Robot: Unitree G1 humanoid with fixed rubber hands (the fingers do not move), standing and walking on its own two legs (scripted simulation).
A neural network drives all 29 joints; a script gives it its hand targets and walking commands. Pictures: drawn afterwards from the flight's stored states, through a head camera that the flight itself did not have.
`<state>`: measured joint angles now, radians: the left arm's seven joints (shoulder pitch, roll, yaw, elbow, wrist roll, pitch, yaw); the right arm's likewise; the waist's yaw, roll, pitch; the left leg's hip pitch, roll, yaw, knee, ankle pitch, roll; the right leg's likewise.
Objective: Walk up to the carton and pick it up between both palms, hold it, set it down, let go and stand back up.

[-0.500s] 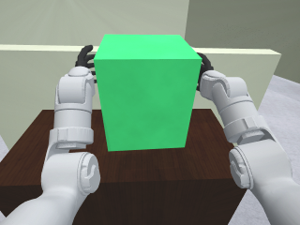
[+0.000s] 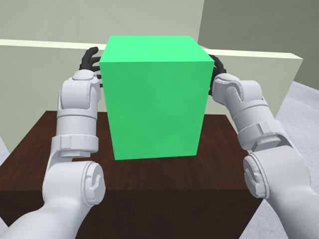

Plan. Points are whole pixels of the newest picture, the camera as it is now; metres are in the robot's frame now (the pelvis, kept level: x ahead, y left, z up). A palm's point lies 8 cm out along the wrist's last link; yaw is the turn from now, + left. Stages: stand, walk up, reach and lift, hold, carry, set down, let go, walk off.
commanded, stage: hold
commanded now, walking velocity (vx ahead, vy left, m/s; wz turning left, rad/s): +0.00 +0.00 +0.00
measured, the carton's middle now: (153, 96) +0.40 +0.02 +0.24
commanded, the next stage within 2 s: none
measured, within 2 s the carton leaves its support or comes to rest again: neither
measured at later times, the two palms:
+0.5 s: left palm (97, 72) +0.38 +0.15 +0.31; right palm (228, 80) +0.37 -0.15 +0.30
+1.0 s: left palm (94, 75) +0.38 +0.16 +0.30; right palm (222, 85) +0.37 -0.14 +0.29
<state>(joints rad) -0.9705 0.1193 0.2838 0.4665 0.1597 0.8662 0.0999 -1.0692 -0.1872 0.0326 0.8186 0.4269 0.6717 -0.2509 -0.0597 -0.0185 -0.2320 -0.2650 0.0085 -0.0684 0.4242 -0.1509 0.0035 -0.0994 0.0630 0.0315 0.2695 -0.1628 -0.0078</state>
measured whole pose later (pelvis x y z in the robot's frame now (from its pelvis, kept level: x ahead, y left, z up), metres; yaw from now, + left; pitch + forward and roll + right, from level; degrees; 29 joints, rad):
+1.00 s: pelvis +0.01 +0.00 +0.00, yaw +0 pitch +0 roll -2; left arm -0.96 0.11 0.28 0.46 0.16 0.86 0.10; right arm -1.03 -0.19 0.03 0.76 0.44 0.69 -0.27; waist -0.07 0.00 -0.24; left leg -0.26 0.01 -0.07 0.43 -0.17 0.00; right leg -0.10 0.06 0.04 0.28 -0.17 -0.01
